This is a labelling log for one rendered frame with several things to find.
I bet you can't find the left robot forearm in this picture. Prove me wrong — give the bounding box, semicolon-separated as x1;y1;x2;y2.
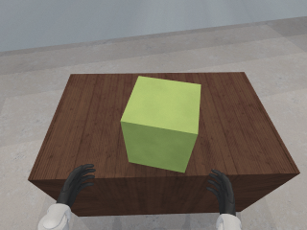
37;203;72;230

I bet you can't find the robot right hand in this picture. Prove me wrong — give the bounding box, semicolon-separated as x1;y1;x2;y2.
206;169;236;217

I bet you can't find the robot left hand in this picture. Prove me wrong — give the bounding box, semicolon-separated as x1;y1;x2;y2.
56;164;96;208

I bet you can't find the carton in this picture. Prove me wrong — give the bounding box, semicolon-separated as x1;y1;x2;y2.
120;76;201;173

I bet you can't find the pedestal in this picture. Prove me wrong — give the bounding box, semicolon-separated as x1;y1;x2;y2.
28;72;300;217

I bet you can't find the right robot forearm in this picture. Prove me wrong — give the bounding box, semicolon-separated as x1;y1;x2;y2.
216;214;242;230

